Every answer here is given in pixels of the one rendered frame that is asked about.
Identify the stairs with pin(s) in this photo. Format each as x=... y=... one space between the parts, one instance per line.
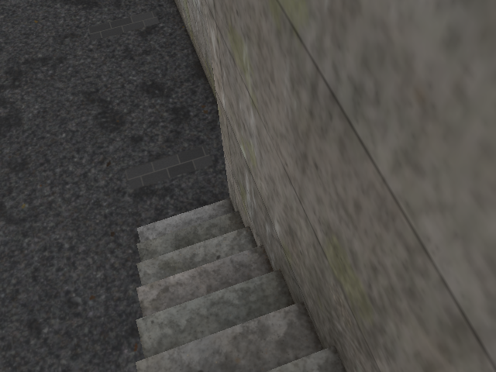
x=211 y=301

